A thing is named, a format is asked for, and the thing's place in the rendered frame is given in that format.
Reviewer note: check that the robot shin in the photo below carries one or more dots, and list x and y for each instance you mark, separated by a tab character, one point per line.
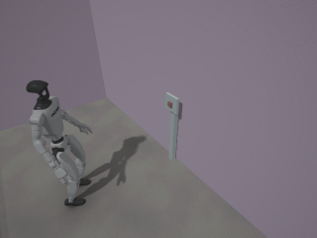
72	189
81	170

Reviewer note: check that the right robot upper arm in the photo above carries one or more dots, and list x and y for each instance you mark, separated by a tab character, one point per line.
36	121

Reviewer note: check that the left robot upper arm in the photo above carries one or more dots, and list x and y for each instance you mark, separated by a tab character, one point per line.
57	101

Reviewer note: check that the robot right hand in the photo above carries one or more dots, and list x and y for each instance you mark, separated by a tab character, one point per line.
61	172

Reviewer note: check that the robot left hand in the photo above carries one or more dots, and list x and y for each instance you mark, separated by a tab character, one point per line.
83	128

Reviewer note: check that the robot right shin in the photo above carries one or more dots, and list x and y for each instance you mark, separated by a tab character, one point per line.
72	189

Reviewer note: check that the robot left shin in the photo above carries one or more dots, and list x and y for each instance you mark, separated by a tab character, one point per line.
81	170

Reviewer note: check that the right robot forearm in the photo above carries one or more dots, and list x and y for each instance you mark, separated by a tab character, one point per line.
47	155

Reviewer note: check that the panel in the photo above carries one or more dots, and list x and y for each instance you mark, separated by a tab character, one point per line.
173	123

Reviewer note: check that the left robot forearm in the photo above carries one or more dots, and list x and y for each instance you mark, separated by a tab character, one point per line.
70	119

